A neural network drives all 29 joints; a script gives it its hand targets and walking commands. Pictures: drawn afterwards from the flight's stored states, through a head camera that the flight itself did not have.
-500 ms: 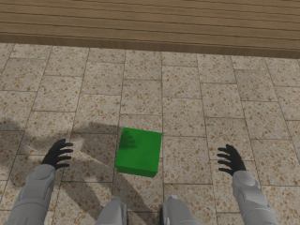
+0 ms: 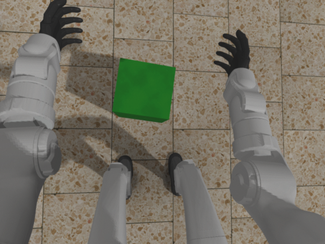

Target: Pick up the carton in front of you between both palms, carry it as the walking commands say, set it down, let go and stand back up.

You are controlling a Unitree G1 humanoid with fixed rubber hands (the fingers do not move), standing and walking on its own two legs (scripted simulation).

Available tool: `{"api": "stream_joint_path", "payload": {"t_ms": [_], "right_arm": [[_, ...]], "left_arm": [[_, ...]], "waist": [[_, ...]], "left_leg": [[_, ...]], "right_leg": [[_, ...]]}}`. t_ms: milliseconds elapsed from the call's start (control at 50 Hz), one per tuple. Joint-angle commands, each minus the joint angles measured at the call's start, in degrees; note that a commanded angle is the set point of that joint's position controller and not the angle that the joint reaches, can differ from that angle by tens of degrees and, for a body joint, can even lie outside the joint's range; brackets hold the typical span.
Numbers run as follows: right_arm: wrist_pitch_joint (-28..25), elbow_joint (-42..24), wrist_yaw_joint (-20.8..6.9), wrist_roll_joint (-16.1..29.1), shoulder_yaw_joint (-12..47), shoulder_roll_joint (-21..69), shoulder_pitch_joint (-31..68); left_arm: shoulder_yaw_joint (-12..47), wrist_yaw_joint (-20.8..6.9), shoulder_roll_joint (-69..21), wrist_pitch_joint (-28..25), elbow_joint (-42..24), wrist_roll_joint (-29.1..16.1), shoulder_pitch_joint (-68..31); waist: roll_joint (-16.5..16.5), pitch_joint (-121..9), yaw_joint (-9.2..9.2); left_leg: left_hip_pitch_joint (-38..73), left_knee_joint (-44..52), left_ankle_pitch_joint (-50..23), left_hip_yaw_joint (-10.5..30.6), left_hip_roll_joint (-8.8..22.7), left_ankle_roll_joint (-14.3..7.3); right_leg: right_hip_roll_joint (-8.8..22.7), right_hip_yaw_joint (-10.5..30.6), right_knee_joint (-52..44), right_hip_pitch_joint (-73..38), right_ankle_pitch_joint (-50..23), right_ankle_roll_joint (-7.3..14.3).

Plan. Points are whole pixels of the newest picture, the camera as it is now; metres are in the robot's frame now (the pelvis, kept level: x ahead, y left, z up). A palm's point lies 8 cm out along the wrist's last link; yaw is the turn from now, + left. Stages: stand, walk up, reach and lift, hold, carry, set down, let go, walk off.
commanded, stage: reach and lift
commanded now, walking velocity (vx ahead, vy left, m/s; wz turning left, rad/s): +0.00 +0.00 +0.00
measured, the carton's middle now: (144, 95) +0.51 +0.01 -0.52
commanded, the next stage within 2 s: none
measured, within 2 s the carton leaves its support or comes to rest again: leaves its support in 1.70 s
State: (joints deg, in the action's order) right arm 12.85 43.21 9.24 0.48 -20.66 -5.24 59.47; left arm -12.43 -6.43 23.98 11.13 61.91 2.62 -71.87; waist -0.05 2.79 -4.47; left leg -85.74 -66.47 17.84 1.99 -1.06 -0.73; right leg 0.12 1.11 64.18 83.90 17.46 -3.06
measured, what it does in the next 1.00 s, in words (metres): lowers itself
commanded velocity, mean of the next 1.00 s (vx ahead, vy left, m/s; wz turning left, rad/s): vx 0.00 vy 0.00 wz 0.00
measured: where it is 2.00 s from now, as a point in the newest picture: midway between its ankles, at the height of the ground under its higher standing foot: (151, 183)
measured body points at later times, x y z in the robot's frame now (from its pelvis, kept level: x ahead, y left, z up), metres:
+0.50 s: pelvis +0.01 -0.01 -0.14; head +0.36 +0.02 +0.15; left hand +0.54 +0.19 -0.31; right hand +0.49 -0.19 -0.30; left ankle +0.10 +0.11 -0.61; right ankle +0.10 -0.15 -0.61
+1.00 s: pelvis -0.03 -0.01 -0.27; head +0.35 +0.01 -0.03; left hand +0.54 +0.18 -0.47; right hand +0.50 -0.19 -0.46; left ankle +0.09 +0.11 -0.61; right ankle +0.10 -0.15 -0.61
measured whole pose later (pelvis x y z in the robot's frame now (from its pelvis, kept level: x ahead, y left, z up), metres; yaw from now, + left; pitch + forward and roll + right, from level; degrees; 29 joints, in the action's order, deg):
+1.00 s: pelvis -0.03 -0.01 -0.27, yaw -3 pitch +37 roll -4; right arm 2.2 61.6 10.8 13.6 -9.8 -13.1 80.3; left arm 1.8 0.9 29.9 2.0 70.6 -12.0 -86.5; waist 2.9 21.7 -2.8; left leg -130.7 -124.4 31.1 3.4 -0.7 0.2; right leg -4.0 1.2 121.6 128.8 30.4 -5.1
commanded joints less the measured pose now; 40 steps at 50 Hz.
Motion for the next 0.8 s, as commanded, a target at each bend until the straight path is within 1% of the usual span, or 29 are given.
{"api": "stream_joint_path", "payload": {"t_ms": [0,60,140,180,220,300,360,400,440,480,520,560,620,660,720,780], "right_arm": [[-1.56,-6.37,-0.08,-2.55,-3.34,-5.06,11.46],[-3.27,-6.63,-1.19,-4.39,-5.06,-3.57,9.82],[-6.42,-5.40,-2.68,-5.98,-6.51,-1.90,7.25],[-7.76,-4.09,-3.05,-6.24,-6.74,-1.75,5.71],[-8.83,-2.56,-3.21,-6.08,-6.56,-1.84,4.06],[-10.39,-1.22,-2.88,-3.79,-4.39,-2.48,3.28],[-11.11,-1.98,-1.90,-0.18,-0.99,-3.84,4.63],[-11.27,-2.89,-1.03,2.41,1.60,-5.20,5.70],[-11.09,-3.96,-0.12,4.46,3.81,-6.38,7.26],[-10.53,-5.09,0.66,6.18,5.40,-7.26,9.38],[-9.68,-6.53,1.43,7.61,6.47,-8.09,11.81],[-8.68,-6.11,2.07,8.56,7.04,-8.51,14.48],[-7.59,-3.04,2.57,9.06,7.03,-8.74,18.80],[-7.46,-0.03,2.52,8.95,6.76,-9.09,21.55],[-7.94,4.76,2.16,8.54,6.37,-9.95,25.03],[-8.91,9.00,1.68,8.54,6.40,-10.84,27.73]], "left_arm": [[-2.17,0.12,7.34,-1.23,-4.80,2.34,-16.52],[-3.09,0.43,4.84,-2.27,-5.82,3.80,-15.48],[-4.14,1.24,0.85,-4.34,-6.58,5.12,-12.31],[-4.57,1.85,-0.49,-5.22,-6.39,5.47,-9.94],[-4.67,2.49,-1.33,-5.95,-5.97,5.40,-7.38],[-3.43,3.88,-0.62,-7.42,-6.83,3.34,-5.59],[-1.01,5.09,2.04,-8.36,-8.78,0.01,-7.29],[1.12,5.77,4.05,-8.74,-10.06,-2.90,-8.49],[3.08,6.18,5.77,-8.80,-11.21,-5.33,-9.91],[4.64,6.29,7.24,-8.56,-11.99,-7.40,-11.92],[5.76,6.32,8.85,-8.07,-12.82,-9.12,-14.45],[6.52,6.29,9.99,-7.40,-11.77,-10.20,-16.91],[7.54,6.11,10.88,-6.70,-7.67,-11.07,-20.55],[8.24,5.97,11.26,-6.68,-4.15,-11.42,-22.93],[9.16,5.92,11.80,-7.13,0.60,-11.74,-25.77],[10.08,6.05,12.10,-7.89,3.96,-12.03,-27.82]], "waist": [[-6.55,-58.43,-0.83],[-7.70,-59.36,-0.77],[-8.40,-57.86,-0.25],[-8.29,-57.33,0.12],[-7.77,-56.71,0.42],[-6.46,-58.21,1.24],[-6.27,-63.26,1.97],[-6.34,-67.55,2.03],[-6.54,-70.89,2.06],[-6.71,-72.81,2.09],[-6.74,-74.33,2.06],[-6.72,-72.64,2.08],[-6.10,-65.89,1.92],[-5.69,-60.97,1.78],[-5.23,-55.28,1.65],[-5.03,-51.50,1.63]], "left_leg": [[35.04,7.36,-4.34,-1.80,-2.52,1.94],[36.48,5.37,-12.09,-1.29,-2.48,2.05],[33.28,0.61,-20.59,0.10,-2.01,2.13],[29.66,-2.81,-23.38,0.68,-1.84,2.15],[25.08,-6.39,-24.50,1.02,-1.83,2.16],[17.25,-14.00,-25.19,0.97,-1.99,2.22],[14.28,-20.20,-26.39,0.50,-1.84,2.31],[12.84,-24.08,-26.39,0.10,-1.62,2.40],[11.15,-27.47,-24.88,-0.54,-1.50,2.44],[9.14,-30.20,-21.48,-1.30,-1.39,2.41],[7.51,-32.27,-17.22,-2.05,-1.16,2.25],[4.55,-33.75,-11.55,-2.58,-0.78,2.09],[-1.72,-35.43,-2.26,-2.72,0.14,1.78],[-5.13,-36.72,2.04,-2.39,0.81,1.58],[-8.63,-38.87,5.38,-1.67,1.58,1.36],[-10.59,-41.11,5.91,-0.87,1.99,1.24]], "right_leg": [[-4.50,-6.64,-4.66,-21.15,-3.00,-1.04],[-4.78,-6.90,-3.35,-16.31,-7.40,-1.12],[-4.96,-6.81,0.63,-5.91,-11.08,-1.22],[-5.00,-6.59,3.74,-0.82,-12.15,-1.45],[-5.06,-6.31,7.17,3.25,-12.89,-1.78],[-5.30,-5.93,14.71,8.21,-14.48,-2.43],[-5.20,-5.77,20.91,9.02,-16.39,-2.73],[-5.02,-5.60,24.80,8.07,-17.47,-2.68],[-4.94,-5.64,28.25,7.03,-17.50,-2.54],[-4.93,-5.91,31.11,6.26,-15.88,-2.38],[-4.91,-6.29,33.40,5.36,-13.24,-2.23],[-4.68,-6.56,35.20,5.86,-8.98,-2.09],[-3.91,-6.63,37.50,8.18,-1.88,-1.92],[-3.35,-6.60,39.18,10.28,1.52,-1.75],[-2.78,-6.43,41.90,12.53,4.06,-1.52],[-2.50,-6.13,44.61,13.96,4.16,-1.40]]}}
